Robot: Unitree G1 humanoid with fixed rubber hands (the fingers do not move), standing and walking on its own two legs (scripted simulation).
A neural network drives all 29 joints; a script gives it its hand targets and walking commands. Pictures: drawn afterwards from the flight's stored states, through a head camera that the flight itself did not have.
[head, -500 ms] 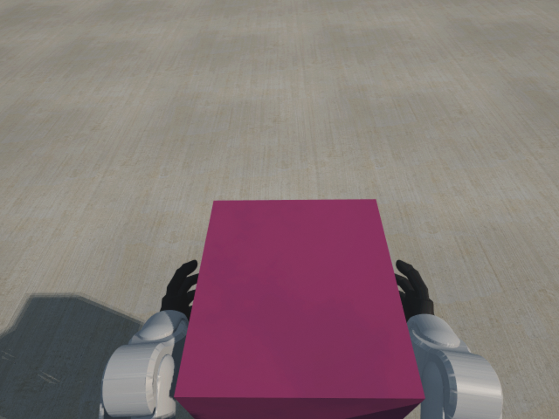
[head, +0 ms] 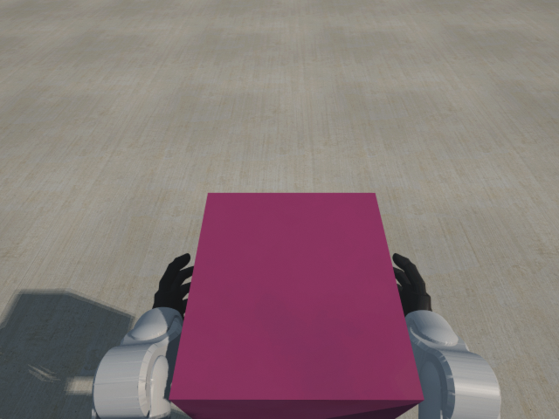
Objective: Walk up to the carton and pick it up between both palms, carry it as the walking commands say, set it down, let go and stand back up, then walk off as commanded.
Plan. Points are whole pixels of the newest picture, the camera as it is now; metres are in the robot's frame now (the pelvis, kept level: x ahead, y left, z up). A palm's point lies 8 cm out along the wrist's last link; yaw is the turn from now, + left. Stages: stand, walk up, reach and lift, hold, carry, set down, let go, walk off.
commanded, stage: carry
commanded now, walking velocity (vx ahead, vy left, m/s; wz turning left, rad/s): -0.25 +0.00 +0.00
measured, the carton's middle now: (290, 329) +0.26 +0.01 +0.04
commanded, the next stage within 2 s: none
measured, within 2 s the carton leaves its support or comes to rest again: neither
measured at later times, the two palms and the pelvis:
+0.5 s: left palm out of the picture +0.06 +0.15 +0.08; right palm out of the picture +0.09 -0.14 +0.10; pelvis -0.17 -0.01 +0.01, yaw +2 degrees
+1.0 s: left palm out of the picture -0.02 +0.11 +0.08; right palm out of the picture -0.02 -0.18 +0.09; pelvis -0.27 -0.03 +0.00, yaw +0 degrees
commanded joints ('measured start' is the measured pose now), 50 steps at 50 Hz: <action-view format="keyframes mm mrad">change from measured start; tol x32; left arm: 1 -438 -844 -655 -135 -315 -27 -181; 50 -565 -872 -672 -153 -295 -67 -152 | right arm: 1 -449 849 629 -185 264 -16 107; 50 -497 904 598 -98 294 -40 135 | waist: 1 -28 -456 -315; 12 -43 -293 -326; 16 -52 312 -276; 31 -45 -266 -193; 50 -58 -98 -261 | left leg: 1 -117 -103 -73 418 -453 15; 18 128 316 -344 -362 221 220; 32 108 -42 -13 148 -178 14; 41 99 51 -139 -300 -254 50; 50 195 -71 7 10 -190 62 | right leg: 1 177 -424 378 -227 733 -208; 12 191 -251 170 -242 301 -149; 20 -149 -28 49 467 -72 -4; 29 193 -208 239 -293 -69 -58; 50 -176 -149 147 -280 -343 -68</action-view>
